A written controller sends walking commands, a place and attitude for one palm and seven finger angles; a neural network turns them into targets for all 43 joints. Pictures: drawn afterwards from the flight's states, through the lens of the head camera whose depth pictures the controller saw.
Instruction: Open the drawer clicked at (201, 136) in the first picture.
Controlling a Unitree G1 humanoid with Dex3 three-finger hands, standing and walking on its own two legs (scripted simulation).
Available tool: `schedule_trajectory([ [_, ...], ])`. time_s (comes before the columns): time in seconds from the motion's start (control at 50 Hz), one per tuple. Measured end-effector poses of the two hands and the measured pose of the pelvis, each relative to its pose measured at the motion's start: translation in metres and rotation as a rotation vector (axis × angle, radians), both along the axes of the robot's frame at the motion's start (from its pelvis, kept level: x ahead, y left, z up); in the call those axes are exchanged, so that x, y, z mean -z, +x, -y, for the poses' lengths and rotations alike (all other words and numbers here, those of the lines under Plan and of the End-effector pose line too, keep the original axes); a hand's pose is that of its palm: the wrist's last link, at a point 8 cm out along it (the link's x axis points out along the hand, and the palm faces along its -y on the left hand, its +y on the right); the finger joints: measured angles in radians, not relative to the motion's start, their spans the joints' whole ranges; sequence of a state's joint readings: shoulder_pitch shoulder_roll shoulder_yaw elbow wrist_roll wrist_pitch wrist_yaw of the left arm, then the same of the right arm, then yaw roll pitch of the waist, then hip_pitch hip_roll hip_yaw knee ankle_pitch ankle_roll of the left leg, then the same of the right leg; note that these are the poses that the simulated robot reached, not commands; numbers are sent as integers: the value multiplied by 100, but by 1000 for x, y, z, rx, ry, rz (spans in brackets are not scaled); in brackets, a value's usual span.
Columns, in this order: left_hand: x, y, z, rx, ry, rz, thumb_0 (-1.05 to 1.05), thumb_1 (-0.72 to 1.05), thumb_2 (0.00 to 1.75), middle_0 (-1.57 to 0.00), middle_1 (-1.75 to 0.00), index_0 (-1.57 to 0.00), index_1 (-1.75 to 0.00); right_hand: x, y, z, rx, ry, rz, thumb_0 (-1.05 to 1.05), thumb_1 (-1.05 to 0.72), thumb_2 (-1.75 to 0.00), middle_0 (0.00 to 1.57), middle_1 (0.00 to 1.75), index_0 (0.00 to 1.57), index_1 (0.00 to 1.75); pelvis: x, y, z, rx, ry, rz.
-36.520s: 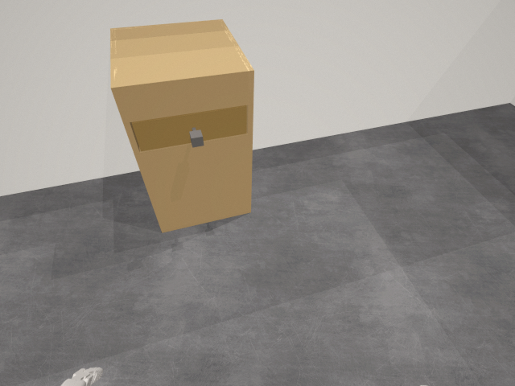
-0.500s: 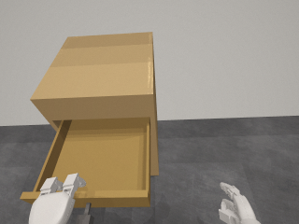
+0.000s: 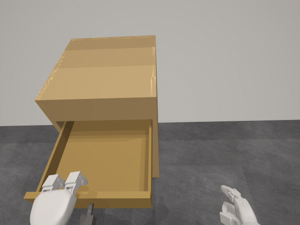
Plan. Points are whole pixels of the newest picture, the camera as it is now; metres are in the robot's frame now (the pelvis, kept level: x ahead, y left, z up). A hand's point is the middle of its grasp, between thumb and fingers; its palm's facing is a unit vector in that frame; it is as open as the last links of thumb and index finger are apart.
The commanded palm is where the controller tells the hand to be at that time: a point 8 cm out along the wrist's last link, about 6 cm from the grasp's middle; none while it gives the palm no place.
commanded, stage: draw the hand back to the body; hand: left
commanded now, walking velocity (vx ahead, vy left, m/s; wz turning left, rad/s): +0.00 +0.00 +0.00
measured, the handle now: (89, 216) +0.17 +0.23 -0.16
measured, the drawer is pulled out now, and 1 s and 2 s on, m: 0.30 0.30 0.30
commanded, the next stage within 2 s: step back with the hand held close in 1.52 s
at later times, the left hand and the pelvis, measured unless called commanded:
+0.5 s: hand (38, 199) +0.16 +0.26 +0.08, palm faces +0.06 -0.08 -0.99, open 13.9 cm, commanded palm +0.13 +0.26 +0.13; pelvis +0.01 +0.01 +0.02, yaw +0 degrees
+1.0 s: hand (28, 170) +0.18 +0.23 +0.18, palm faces +0.36 -0.84 -0.41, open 11.5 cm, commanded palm +0.13 +0.28 +0.20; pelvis +0.02 +0.00 +0.05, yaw +4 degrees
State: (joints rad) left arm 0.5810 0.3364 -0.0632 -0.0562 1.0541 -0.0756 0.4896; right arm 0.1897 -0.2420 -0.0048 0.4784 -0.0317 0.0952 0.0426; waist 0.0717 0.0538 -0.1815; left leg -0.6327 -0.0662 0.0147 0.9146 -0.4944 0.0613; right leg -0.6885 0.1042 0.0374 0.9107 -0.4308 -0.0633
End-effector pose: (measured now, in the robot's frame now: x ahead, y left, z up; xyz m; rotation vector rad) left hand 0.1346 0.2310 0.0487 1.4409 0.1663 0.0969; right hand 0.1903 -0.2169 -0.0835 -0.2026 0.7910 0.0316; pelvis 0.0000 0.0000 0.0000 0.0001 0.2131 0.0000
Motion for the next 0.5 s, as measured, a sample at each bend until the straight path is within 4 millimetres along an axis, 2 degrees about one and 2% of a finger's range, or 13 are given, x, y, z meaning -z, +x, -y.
schedule_trajectory([
  [0.14, -34, 1, -14, -40, 35, 84, 0, -49, 30, -32, -120, -32, -120, -3, 5, -5, 8, 29, 19, 1, -90, -90, 20, 30, 20, 30, -5, 5, -4, -1, -4, 27],
  [0.32, -46, -7, -15, -52, -9, 16, 0, -49, 30, -31, -120, -31, -120, -21, 17, -13, -21, 30, 58, 1, -90, -90, 20, 30, 20, 30, -15, 6, -6, -6, -4, 62],
  [0.4, -61, -6, -17, -8, 12, 51, 0, -49, 30, -32, -120, -32, -120, -27, 22, -16, -36, 22, 76, 1, -90, -90, 20, 30, 20, 30, -17, 6, -6, -8, -8, 76],
  [0.5, -80, -3, -29, -23, 46, 89, 0, -49, 30, -32, -120, -32, -120, -31, 26, -20, -30, 36, 84, 1, -90, -90, 20, 30, 20, 30, -20, 7, -8, -10, -11, 90],
])
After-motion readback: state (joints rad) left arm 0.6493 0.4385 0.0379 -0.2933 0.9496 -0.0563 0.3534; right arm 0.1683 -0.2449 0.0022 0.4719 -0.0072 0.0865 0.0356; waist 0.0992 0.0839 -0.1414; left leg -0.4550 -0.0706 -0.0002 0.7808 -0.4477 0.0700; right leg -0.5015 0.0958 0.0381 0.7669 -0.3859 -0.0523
